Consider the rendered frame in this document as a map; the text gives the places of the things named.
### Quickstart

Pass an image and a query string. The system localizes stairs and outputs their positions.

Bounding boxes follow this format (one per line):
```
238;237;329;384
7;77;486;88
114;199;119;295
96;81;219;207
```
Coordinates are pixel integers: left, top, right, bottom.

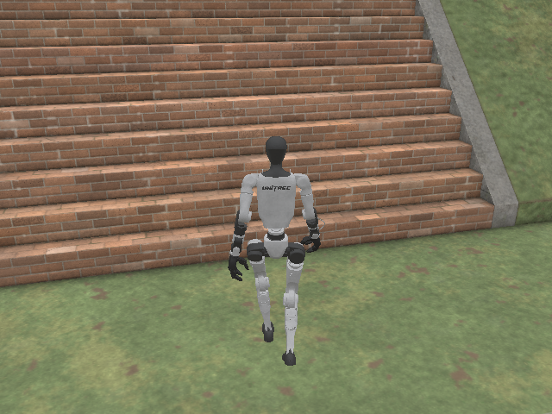
0;0;495;287

